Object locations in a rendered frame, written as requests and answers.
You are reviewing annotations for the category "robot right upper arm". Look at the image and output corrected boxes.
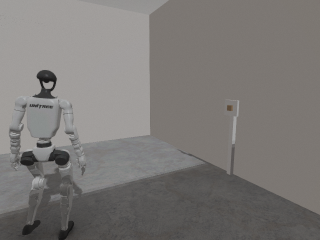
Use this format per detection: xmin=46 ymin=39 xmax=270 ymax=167
xmin=59 ymin=98 xmax=74 ymax=135

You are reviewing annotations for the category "robot right hand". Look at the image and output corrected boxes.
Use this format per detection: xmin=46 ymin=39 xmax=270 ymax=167
xmin=75 ymin=154 xmax=87 ymax=175

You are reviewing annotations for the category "robot left hand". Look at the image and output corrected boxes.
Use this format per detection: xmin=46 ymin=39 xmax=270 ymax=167
xmin=9 ymin=151 xmax=22 ymax=171

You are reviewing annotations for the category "humanoid robot head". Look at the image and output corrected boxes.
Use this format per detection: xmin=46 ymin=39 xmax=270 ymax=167
xmin=32 ymin=70 xmax=57 ymax=99

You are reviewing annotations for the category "robot left upper arm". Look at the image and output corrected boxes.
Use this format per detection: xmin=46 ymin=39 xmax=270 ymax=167
xmin=9 ymin=96 xmax=31 ymax=132

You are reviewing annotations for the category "right robot forearm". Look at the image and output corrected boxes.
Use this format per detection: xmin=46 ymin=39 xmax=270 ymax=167
xmin=69 ymin=125 xmax=84 ymax=157

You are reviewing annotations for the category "panel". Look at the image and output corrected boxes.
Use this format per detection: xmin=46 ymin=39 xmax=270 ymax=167
xmin=224 ymin=99 xmax=239 ymax=175

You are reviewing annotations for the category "left robot foot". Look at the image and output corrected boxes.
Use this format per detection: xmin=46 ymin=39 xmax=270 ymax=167
xmin=22 ymin=220 xmax=41 ymax=235

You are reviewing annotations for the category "left robot forearm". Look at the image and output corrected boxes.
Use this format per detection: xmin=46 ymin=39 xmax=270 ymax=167
xmin=9 ymin=124 xmax=21 ymax=154

